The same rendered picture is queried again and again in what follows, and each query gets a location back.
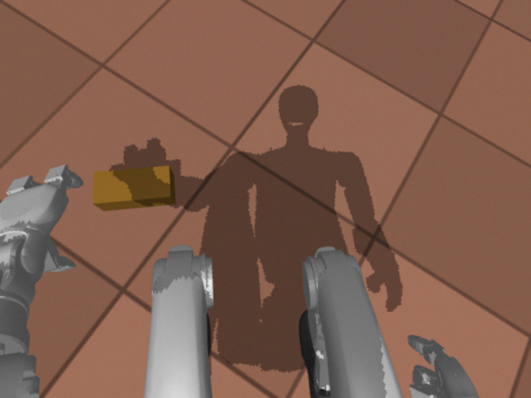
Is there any left robot hand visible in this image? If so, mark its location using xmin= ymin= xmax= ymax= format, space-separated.
xmin=0 ymin=164 xmax=84 ymax=274

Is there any right robot hand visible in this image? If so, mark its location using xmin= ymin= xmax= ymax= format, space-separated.
xmin=407 ymin=335 xmax=479 ymax=398

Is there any carton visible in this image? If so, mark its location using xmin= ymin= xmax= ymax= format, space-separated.
xmin=93 ymin=166 xmax=176 ymax=211

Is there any right robot foot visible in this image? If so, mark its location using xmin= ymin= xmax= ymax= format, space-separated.
xmin=299 ymin=309 xmax=330 ymax=398

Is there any left robot arm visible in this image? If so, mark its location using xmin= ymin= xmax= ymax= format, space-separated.
xmin=0 ymin=226 xmax=49 ymax=398

